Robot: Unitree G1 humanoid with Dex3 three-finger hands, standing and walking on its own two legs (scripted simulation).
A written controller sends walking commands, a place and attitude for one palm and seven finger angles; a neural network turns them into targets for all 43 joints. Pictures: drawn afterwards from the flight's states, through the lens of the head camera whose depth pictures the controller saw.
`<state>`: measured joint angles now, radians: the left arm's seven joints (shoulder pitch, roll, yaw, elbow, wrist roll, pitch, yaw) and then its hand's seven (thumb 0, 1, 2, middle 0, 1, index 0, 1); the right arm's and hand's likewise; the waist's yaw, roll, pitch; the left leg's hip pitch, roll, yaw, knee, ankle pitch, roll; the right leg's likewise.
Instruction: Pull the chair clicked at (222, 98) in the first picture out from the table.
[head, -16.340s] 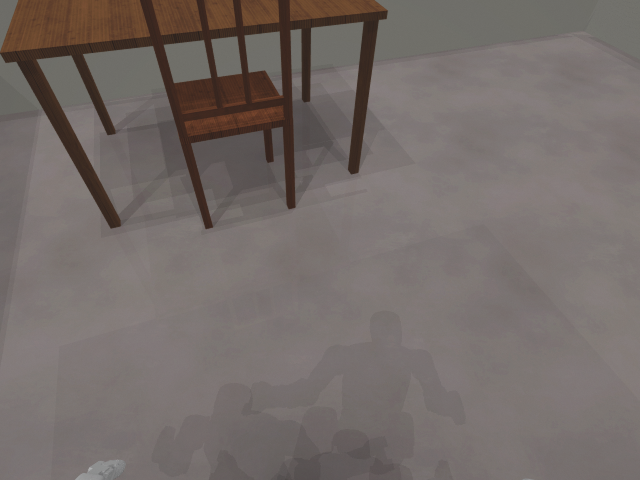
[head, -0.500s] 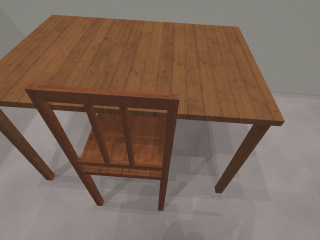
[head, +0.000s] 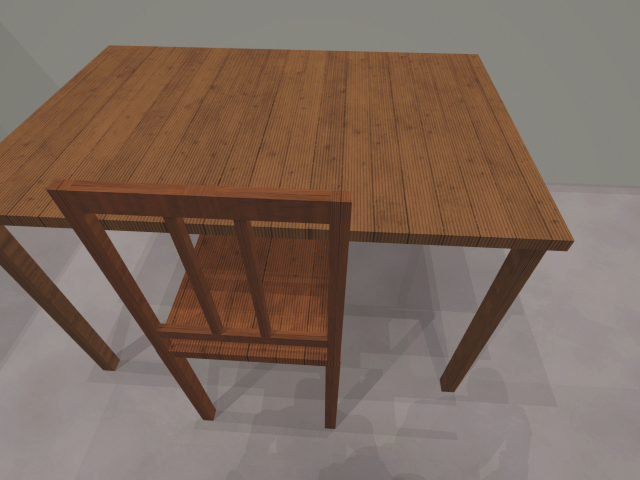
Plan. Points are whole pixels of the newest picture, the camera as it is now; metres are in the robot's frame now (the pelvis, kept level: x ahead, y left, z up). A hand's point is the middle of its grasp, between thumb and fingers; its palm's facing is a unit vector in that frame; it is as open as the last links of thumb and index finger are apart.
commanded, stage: look again from close up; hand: left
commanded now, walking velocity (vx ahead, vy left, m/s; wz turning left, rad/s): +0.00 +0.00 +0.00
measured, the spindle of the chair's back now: (198, 282) +0.43 +0.24 -0.06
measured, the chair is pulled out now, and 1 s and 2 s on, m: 0.00 0.00 0.00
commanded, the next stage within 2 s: raise the hand toward the chair's back in 0.70 s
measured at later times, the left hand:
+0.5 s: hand out of the picture +0.00 +0.14 -0.17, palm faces +0.00 -0.98 -0.18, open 7.4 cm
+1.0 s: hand (205, 456) +0.16 +0.16 -0.05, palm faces +0.20 -0.97 -0.16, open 7.6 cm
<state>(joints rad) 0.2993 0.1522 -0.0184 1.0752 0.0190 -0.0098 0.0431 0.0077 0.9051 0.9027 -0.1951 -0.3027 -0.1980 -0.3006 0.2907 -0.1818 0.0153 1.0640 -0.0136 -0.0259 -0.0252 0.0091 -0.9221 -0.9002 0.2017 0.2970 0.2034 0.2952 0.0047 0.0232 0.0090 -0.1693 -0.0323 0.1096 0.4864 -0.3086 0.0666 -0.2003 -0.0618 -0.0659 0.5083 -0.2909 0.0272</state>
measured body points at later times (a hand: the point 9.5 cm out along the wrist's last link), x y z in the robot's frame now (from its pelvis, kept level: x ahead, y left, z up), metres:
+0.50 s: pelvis +0.01 -0.02 +0.01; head +0.02 -0.02 +0.45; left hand +0.00 +0.20 -0.16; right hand +0.00 -0.24 -0.16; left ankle -0.03 +0.07 -0.74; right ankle -0.01 -0.14 -0.74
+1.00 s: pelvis -0.01 -0.03 -0.01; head +0.00 -0.04 +0.44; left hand +0.15 +0.21 -0.04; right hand +0.09 -0.28 -0.13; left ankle -0.02 +0.07 -0.74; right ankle -0.01 -0.14 -0.74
